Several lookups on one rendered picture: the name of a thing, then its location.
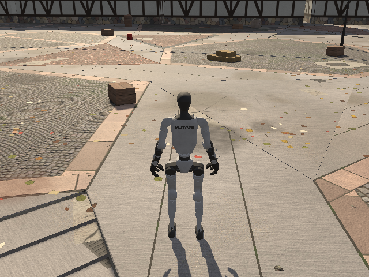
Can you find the robot right upper arm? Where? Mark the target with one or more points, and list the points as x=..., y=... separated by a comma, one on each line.
x=202, y=122

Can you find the robot left upper arm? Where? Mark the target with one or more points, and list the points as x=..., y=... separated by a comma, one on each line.
x=166, y=122

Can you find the robot left shin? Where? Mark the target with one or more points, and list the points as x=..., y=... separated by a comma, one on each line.
x=171, y=210

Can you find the robot right hand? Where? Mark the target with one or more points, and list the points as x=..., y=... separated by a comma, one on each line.
x=214, y=166

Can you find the robot left forearm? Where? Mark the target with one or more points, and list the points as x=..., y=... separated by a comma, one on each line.
x=157, y=155

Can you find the robot right forearm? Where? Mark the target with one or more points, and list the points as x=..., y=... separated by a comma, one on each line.
x=211, y=154

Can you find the robot left hand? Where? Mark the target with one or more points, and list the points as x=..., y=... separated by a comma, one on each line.
x=153, y=169

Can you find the robot head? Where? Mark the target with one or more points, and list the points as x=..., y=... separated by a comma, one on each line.
x=184, y=101

